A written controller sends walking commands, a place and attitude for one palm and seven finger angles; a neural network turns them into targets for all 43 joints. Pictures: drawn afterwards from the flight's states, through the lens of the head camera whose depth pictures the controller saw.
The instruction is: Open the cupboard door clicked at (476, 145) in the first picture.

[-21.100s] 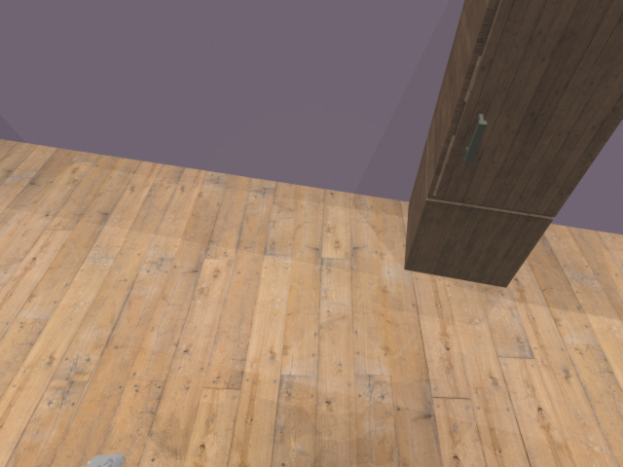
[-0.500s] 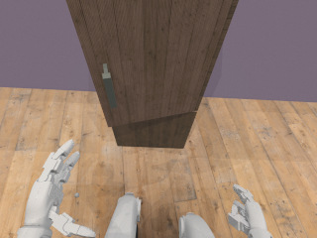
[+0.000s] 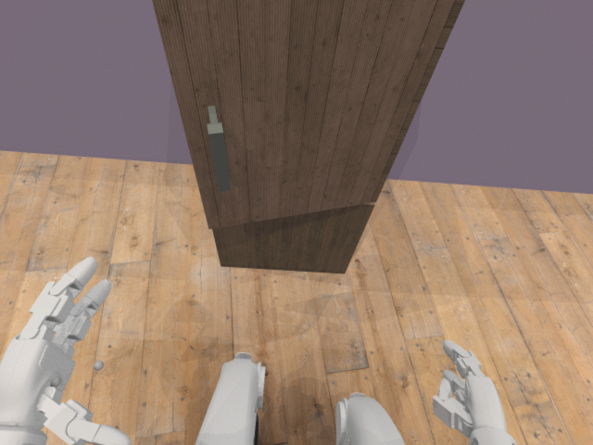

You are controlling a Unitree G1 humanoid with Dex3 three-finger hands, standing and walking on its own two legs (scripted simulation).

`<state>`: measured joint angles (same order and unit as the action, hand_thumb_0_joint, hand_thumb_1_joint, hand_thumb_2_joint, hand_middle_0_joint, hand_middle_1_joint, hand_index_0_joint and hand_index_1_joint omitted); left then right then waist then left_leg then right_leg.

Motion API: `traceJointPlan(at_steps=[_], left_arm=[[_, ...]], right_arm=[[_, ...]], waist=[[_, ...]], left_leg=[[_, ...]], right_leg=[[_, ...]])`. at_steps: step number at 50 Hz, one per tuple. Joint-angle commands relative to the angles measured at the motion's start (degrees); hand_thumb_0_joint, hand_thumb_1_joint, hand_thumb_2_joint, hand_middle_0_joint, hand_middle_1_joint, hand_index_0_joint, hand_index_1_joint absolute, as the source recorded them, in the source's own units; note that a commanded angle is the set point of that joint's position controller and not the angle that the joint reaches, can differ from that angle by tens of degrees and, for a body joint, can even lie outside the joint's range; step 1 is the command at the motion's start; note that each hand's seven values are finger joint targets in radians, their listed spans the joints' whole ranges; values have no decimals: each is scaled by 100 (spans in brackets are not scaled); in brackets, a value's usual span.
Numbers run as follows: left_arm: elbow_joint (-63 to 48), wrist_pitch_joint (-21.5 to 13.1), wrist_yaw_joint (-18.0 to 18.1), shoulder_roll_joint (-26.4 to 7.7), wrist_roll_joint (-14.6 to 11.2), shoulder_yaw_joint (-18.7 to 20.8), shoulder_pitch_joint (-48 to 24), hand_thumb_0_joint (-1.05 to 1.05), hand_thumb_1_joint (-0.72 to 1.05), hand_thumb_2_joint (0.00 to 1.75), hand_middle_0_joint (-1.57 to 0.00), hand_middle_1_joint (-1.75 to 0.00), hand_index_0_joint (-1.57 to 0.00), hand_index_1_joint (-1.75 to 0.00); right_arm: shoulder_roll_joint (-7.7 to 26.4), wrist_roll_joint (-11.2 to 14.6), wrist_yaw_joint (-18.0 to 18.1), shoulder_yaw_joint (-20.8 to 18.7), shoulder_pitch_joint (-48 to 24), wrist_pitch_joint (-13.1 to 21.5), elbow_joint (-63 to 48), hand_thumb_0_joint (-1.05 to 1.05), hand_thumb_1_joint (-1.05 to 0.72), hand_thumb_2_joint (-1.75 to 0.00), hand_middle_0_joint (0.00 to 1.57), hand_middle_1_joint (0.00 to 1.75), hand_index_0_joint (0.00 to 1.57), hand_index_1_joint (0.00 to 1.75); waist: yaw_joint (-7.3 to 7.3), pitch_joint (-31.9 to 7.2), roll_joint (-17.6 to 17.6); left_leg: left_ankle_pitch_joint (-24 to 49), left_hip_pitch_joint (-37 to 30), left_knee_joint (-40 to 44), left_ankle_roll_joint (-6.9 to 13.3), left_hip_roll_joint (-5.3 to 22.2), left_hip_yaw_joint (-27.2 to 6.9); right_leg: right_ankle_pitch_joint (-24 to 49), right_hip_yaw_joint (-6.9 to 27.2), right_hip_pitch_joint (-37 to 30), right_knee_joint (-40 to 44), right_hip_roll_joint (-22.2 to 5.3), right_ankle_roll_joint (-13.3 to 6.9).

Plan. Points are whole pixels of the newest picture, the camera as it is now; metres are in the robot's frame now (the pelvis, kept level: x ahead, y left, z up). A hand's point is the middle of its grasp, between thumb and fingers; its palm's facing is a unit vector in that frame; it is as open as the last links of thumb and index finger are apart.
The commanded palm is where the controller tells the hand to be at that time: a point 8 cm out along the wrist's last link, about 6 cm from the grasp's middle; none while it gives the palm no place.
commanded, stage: draw the hand back to the body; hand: left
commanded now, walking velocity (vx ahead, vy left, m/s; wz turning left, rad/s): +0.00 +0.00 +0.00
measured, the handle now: (218, 150) +0.50 +0.18 +0.07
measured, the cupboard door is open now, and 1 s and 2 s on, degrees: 16 16 16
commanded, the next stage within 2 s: step back with the hand held close in 1.58 s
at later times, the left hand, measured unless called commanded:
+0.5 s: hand (56, 336) +0.19 +0.23 +0.16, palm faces +0.09 -0.99 -0.09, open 16.2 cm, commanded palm +0.16 +0.29 +0.18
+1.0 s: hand out of the picture +0.24 +0.25 +0.27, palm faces +0.44 -0.79 -0.44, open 11.5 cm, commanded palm +0.19 +0.29 +0.30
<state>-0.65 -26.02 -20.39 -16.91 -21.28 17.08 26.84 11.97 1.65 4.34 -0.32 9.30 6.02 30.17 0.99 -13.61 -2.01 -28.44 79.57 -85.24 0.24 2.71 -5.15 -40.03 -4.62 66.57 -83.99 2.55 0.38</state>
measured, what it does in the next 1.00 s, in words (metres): rises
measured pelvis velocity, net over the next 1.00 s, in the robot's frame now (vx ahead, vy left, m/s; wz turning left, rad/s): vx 0.07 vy -0.01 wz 0.05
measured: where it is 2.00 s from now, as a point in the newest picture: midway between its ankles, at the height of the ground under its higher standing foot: outside the picture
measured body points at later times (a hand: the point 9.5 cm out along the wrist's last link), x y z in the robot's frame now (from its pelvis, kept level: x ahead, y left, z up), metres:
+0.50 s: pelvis +0.02 -0.01 +0.08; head +0.05 +0.01 +0.52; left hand +0.18 +0.28 +0.17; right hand +0.21 -0.23 +0.01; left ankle +0.09 +0.11 -0.57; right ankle +0.01 -0.13 -0.57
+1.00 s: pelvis +0.07 -0.01 +0.15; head +0.05 -0.04 +0.60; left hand +0.21 +0.29 +0.29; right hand +0.27 -0.23 +0.08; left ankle +0.09 +0.11 -0.57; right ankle +0.01 -0.13 -0.57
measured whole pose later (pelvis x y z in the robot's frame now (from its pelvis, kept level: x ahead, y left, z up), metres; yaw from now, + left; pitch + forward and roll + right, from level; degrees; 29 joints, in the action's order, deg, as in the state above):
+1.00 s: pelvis +0.07 -0.01 +0.15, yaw +3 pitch +2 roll +0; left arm -20.9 -0.1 9.0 -20.2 -3.9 14.3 33.0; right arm 13.5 1.9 7.4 2.7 13.6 3.6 30.2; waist 2.8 -5.9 -3.6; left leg -17.2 22.8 -38.2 -0.3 0.5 -0.3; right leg -25.9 -0.9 12.6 -36.7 -0.4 -0.1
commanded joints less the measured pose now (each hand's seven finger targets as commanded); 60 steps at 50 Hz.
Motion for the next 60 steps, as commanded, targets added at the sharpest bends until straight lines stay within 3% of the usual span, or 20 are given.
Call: traceJointPlan(at_steps=[1, 3, 5, 10, 12, 16, 20, 21, 25, 26, 27, 28, 31, 35, 39, 45, 55, 56, 59, 60], left_arm=[[-1728, -323, -34, -782, -43, 268, -51, 0, -50, 30, -15, -30, -15, -30], [-2230, -176, 106, -976, -16, 430, 265, 0, -50, 30, -15, -30, -15, -30], [-2468, 55, 302, -1130, 35, 608, 413, 0, -50, 30, -15, -30, -15, -30], [-2154, 509, 610, -864, 61, 587, 662, 0, -50, 30, -15, -30, -15, -30], [-2123, 574, 590, -727, 41, 375, 526, 0, -50, 30, -15, -30, -15, -30], [-2136, 561, 462, -816, 26, 270, 267, 0, -50, 30, -15, -30, -15, -30], [-2242, 542, 406, -1078, -15, 489, 307, 0, -50, 30, -15, -30, -15, -30], [-2355, 550, 406, -1059, -20, 484, 449, 0, -47, 32, -15, -30, -15, -30], [-2276, 723, 406, -1143, -105, 740, 673, 0, -32, 37, -16, -30, -16, -30], [-2662, 1191, 1404, -2000, 998, 851, 834, 0, -29, 39, -16, -30, -16, -30], [-2903, 1502, 1889, -1330, 1107, 433, 1125, 0, -26, 40, -16, -30, -16, -30], [-2848, 1767, 2234, -1091, 1312, 188, 1339, 0, -22, 42, -16, -30, -16, -30], [-2969, 2175, 2813, -1212, 1579, 190, 1265, 0, -12, 47, -16, -30, -16, -30], [-2825, 2316, 3118, -1377, 1733, 218, 615, 0, 2, 52, -17, -30, -17, -30], [-2956, 2291, 3156, -1244, 1816, 82, 334, 0, 17, 58, -17, -30, -17, -30], [-3091, 2269, 3097, -1447, 1809, 454, 392, 0, 37, 68, -18, -30, -18, -30], [-3569, 2103, 2950, -1553, 1738, 869, -16, 0, 73, 82, -19, -30, -19, -30], [-3605, 2095, 2936, -1445, 1731, 798, -74, 0, 76, 84, -19, -30, -19, -30], [-3738, 2022, 2933, -1524, 1738, 929, -405, 0, 87, 88, -20, -30, -20, -30], [-3680, 2009, 2940, -1655, 1737, 1065, -447, 0, 90, 90, -20, -30, -20, -30]], right_arm=[[889, -16, 49, -357, -228, 403, -950, 0, -90, -90, 20, 30, 20, 30], [867, 15, 34, -353, -205, 383, -1048, 0, -90, -90, 20, 30, 20, 30], [822, 37, 27, -354, -182, 337, -1054, 0, -90, -90, 20, 30, 20, 30], [737, 85, 99, -299, -105, 191, -1058, 0, -90, -90, 20, 30, 20, 30], [738, 94, 124, -252, -53, 204, -1086, 0, -90, -90, 20, 30, 20, 30], [800, 104, 177, -188, 58, 326, -1114, 0, -90, -90, 20, 30, 20, 30], [804, 127, 191, -166, 110, 434, -1128, 0, -90, -90, 20, 30, 20, 30], [779, 139, 186, -160, 130, 450, -1152, 0, -90, -90, 20, 30, 20, 30], [715, 179, 170, -175, 97, 481, -1122, 0, -90, -90, 20, 30, 20, 30], [720, 95, 324, -112, -19, 240, -1303, 0, -90, -90, 20, 30, 20, 30], [579, 93, 384, -47, -7, 126, -1431, 0, -90, -90, 20, 30, 20, 30], [536, 100, 400, -35, 12, 13, -1403, 0, -90, -90, 20, 30, 20, 30], [606, 63, 458, -9, -13, -174, -1363, 0, -90, -90, 20, 30, 20, 30], [722, 8, 505, 22, 22, -149, -1239, 0, -90, -90, 20, 30, 20, 30], [746, 0, 492, 62, 0, -32, -1160, 0, -90, -90, 20, 30, 20, 30], [750, -13, 400, 53, -225, 82, -994, 0, -90, -90, 20, 30, 20, 30], [681, -53, 257, 26, -353, 118, -833, 0, -90, -90, 20, 30, 20, 30], [651, -48, 248, 35, -354, 123, -832, 0, -90, -90, 20, 30, 20, 30], [658, -66, 214, 18, -367, 143, -791, 0, -90, -90, 20, 30, 20, 30], [679, -71, 215, 1, -412, 161, -758, 0, -90, -90, 20, 30, 20, 30]], waist=[[44, -1496, -717], [167, -1599, -895], [188, -1614, -933], [51, -993, -580], [-73, -764, -599], [-193, -507, -468], [-98, -438, -473], [-67, -456, -620], [19, -294, -525], [418, -459, -799], [199, -112, -842], [154, 111, -817], [30, 219, -312], [-46, 467, -19], [21, 483, -77], [183, 662, -7], [238, 666, -23], [209, 669, -169], [229, 681, -156], [250, 735, 34]], left_leg=[[-251, -2665, 1563, 51, -146, -186], [-289, -3072, 1924, 14, -133, -249], [-333, -3293, 2168, 2, -123, -316], [-592, -3320, 2570, 24, -158, -247], [-565, -3326, 2626, 44, -189, -147], [-428, -3546, 2784, 89, -223, -83], [-15, -3899, 2993, 104, -237, -10], [177, -4049, 3060, 103, -247, 44], [610, -4291, 3236, 106, -239, 115], [490, -4564, 3692, 73, -182, 257], [327, -4659, 3890, 60, -173, 252], [190, -4779, 4010, 63, -147, 248], [564, -5028, 4130, 136, -164, 361], [1026, -5592, 4357, 192, -190, 442], [1479, -6199, 4713, 199, -195, 443], [2072, -6648, 5069, 178, -226, 539], [2922, -7306, 5392, 168, -224, 704], [3001, -7341, 5424, 171, -215, 720], [3057, -7472, 5524, 159, -217, 711], [3012, -7487, 5530, 164, -216, 733]], right_leg=[[695, 63, 251, 1325, 182, -244], [755, 25, 35, 1463, 178, -258], [811, -16, -148, 1591, 202, -251], [696, -103, -645, 2134, 224, -195], [651, -76, -811, 2379, 182, -166], [676, -12, -1176, 2780, 163, -155], [901, 38, -1658, 3094, 173, -169], [1021, 14, -1767, 3155, 160, -172], [1330, 40, -2187, 3452, 166, -152], [1310, 411, -2345, 3821, -53, -250], [1269, 304, -2377, 3919, -109, -243], [1274, 243, -2491, 4030, -119, -214], [1462, 235, -2992, 4449, -146, -165], [1857, 271, -3391, 4939, -201, -111], [2374, 205, -3798, 5091, -243, -102], [3109, 225, -4420, 5480, -264, -90], [4192, 253, -5062, 5859, -269, -36], [4286, 243, -5138, 5791, -301, -32], [4245, 220, -5141, 5876, -268, -23], [4282, 235, -5133, 5976, -250, -13]])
